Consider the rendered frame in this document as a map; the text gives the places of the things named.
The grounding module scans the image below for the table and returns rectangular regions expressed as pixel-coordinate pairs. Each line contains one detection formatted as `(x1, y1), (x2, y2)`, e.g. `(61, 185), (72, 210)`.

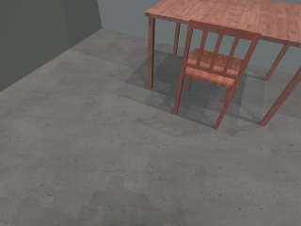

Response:
(145, 0), (301, 127)

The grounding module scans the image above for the chair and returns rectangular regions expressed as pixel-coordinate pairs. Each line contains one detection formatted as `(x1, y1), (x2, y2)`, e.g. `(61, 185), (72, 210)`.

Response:
(173, 18), (262, 130)

